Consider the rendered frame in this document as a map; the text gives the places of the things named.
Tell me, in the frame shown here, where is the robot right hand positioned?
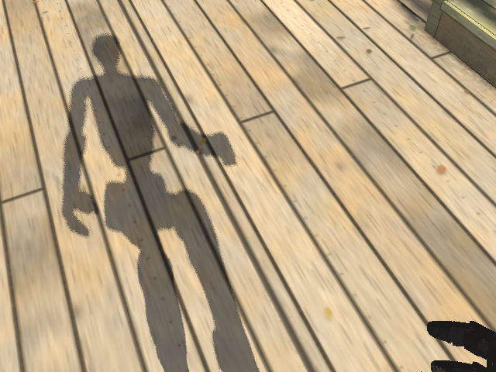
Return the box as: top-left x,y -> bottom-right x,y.
427,321 -> 496,372

